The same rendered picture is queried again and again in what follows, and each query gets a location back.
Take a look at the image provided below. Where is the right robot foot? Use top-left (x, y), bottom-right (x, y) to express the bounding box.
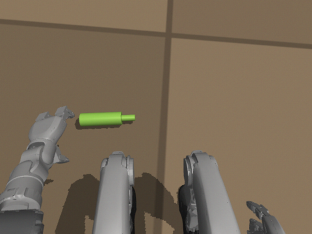
top-left (178, 185), bottom-right (199, 234)

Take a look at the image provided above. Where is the right robot hand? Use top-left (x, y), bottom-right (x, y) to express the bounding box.
top-left (246, 201), bottom-right (285, 234)

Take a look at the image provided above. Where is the left robot arm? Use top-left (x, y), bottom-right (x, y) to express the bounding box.
top-left (0, 138), bottom-right (57, 234)

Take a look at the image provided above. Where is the left robot hand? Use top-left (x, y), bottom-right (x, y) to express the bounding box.
top-left (28, 106), bottom-right (75, 164)

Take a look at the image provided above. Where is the bottle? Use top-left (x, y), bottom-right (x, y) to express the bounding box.
top-left (79, 112), bottom-right (135, 126)

